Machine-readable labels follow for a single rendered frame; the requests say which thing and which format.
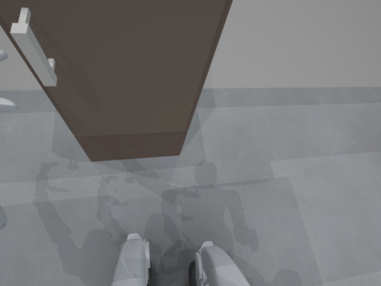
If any handle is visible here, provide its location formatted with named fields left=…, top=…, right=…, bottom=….
left=10, top=8, right=57, bottom=86

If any robot right thigh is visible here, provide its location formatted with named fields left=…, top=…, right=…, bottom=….
left=195, top=246, right=250, bottom=286

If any cupboard door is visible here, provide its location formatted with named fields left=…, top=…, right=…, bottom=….
left=0, top=0, right=226, bottom=136

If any robot thigh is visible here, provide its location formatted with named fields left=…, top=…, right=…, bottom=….
left=110, top=238, right=151, bottom=286
left=195, top=246, right=250, bottom=286

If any robot left thigh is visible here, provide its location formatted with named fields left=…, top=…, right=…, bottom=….
left=110, top=238, right=151, bottom=286

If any left robot hand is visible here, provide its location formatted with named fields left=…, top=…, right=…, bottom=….
left=0, top=50, right=18, bottom=112

